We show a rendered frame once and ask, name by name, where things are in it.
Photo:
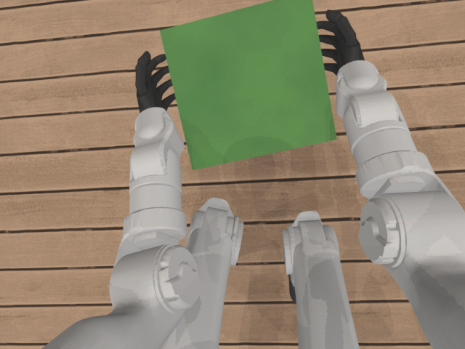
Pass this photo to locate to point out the robot left hand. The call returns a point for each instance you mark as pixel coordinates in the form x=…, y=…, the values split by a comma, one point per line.
x=148, y=96

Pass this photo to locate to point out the robot right hand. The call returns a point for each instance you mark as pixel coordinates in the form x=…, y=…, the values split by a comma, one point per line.
x=345, y=41

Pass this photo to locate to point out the robot right upper arm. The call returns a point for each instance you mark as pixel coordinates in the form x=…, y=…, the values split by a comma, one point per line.
x=419, y=237

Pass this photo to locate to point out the robot right foot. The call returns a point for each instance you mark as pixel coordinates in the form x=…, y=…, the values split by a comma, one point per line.
x=291, y=289

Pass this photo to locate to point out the robot left forearm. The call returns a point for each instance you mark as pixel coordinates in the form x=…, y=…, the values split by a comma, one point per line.
x=155, y=185

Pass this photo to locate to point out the robot right forearm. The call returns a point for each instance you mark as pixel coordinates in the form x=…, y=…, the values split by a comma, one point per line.
x=379, y=138

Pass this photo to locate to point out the robot left upper arm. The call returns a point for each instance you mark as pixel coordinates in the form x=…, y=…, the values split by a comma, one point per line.
x=150, y=291

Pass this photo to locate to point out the carton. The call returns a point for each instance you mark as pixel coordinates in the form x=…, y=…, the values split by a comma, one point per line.
x=250, y=82

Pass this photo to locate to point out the right robot thigh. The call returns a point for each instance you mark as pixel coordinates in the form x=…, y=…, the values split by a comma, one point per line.
x=323, y=313

